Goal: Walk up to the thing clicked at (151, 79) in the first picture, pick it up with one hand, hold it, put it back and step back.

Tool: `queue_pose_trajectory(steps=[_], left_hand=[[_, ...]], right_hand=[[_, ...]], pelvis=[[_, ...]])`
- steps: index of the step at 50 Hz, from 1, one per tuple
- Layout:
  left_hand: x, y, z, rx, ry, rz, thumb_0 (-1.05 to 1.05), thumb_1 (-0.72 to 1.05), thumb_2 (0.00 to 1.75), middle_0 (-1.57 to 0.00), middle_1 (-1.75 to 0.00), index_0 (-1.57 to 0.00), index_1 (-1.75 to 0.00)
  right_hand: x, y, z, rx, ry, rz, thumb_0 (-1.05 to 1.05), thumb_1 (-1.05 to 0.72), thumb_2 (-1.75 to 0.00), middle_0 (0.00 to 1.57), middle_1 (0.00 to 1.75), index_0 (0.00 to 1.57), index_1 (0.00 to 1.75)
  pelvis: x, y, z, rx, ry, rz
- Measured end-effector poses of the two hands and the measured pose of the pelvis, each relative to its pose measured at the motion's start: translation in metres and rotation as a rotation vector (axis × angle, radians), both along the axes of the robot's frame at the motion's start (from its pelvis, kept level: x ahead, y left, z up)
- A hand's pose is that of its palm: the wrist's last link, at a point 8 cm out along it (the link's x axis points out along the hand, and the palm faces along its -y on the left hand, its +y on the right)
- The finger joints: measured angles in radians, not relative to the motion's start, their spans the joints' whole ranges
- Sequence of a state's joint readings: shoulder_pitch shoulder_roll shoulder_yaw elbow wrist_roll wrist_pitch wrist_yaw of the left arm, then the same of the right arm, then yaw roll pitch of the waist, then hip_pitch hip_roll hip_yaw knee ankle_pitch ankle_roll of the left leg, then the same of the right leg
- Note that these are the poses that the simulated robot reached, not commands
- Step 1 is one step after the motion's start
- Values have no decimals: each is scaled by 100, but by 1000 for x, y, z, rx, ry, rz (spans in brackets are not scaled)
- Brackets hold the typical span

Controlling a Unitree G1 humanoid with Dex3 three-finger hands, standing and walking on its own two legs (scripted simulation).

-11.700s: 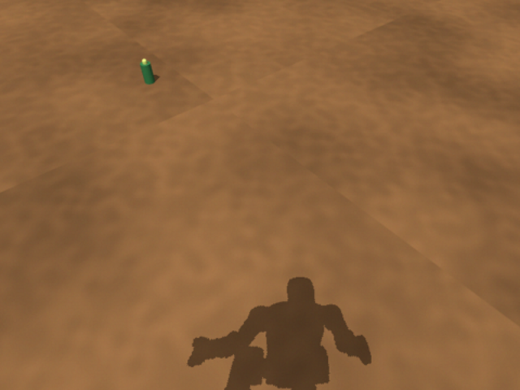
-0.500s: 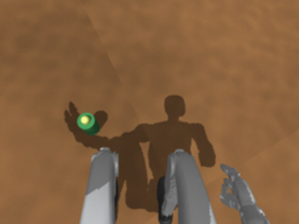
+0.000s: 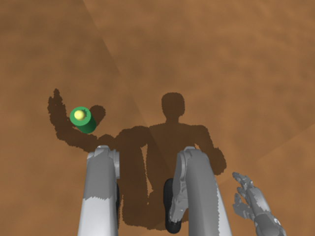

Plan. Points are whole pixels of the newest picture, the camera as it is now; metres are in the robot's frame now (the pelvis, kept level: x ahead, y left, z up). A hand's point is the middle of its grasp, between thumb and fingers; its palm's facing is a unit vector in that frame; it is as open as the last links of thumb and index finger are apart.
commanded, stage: go down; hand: left
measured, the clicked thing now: (83, 120) +0.44 +0.26 -0.35
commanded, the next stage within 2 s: approach in 0.96 s
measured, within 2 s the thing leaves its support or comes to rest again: neither
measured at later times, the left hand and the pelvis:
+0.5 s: hand out of the picture +0.34 +0.44 -0.04, palm faces +0.29 -0.95 -0.11, open 17.6 cm; pelvis +0.00 -0.01 -0.04, yaw +0 degrees
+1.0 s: hand out of the picture +0.35 +0.44 -0.05, palm faces +0.28 -0.96 -0.09, open 17.7 cm; pelvis -0.01 +0.00 -0.06, yaw -1 degrees
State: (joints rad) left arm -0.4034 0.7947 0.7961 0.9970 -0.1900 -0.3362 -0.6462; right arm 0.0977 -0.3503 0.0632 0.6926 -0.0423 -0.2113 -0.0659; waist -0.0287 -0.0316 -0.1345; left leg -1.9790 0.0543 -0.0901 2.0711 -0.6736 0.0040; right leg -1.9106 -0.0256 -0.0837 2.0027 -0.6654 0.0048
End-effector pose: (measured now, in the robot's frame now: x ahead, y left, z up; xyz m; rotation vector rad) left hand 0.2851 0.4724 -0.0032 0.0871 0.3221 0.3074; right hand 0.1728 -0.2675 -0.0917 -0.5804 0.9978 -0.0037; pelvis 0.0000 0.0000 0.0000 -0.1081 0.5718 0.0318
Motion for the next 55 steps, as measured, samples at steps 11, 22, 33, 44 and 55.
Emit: queue_pose_trajectory(steps=[11, 22, 33, 44, 55], left_hand=[[15, 3, -11, 2, -43, -15, -2, -57, 8, -4, -9, -6, -8], [18, 7, -19, -3, -59, -7, -2, -59, 7, -4, -9, -5, -7], [22, 10, -30, -7, -84, -14, -2, -59, 7, -4, -8, -5, -7], [27, 14, -37, -11, -106, -21, -2, -60, 7, -4, -8, -5, -7], [31, 15, -42, -10, -139, -20, -2, -60, 6, -4, -8, -5, -7]], right_hand=[[-13, -2, -26, -3, 43, 12, 1, -88, -90, 21, 30, 20, 30], [-30, -10, -44, -10, 97, -5, 1, -89, -90, 21, 30, 20, 30], [-30, -12, -53, -25, 109, 7, 1, -89, -90, 21, 30, 20, 30], [-25, -8, -57, -27, 101, 14, 1, -89, -90, 21, 30, 20, 30], [-26, -6, -61, -29, 110, 22, 1, -90, -90, 21, 30, 20, 30]], pelvis=[[-5, -4, -23, 0, -9, -4], [-4, -5, -38, 3, -7, -9], [-5, -4, -50, -1, -14, -12], [-5, -1, -56, -9, -15, -13], [-6, 1, -62, -15, -23, -11]])
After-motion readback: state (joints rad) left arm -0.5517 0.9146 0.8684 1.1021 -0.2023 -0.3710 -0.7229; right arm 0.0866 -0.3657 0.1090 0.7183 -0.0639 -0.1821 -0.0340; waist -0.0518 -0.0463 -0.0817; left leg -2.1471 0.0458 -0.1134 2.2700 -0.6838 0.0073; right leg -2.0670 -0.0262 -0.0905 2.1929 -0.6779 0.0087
